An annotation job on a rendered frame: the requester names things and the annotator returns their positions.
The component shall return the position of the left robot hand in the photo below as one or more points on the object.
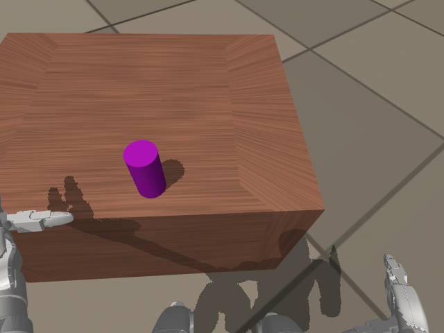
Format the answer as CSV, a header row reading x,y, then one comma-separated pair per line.
x,y
33,221

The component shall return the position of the left robot arm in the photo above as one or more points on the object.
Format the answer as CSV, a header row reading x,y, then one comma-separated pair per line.
x,y
13,295

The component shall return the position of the can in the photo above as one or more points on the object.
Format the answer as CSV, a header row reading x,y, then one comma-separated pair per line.
x,y
144,165

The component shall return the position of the right robot hand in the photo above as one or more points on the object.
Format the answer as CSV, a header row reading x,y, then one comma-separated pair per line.
x,y
403,301

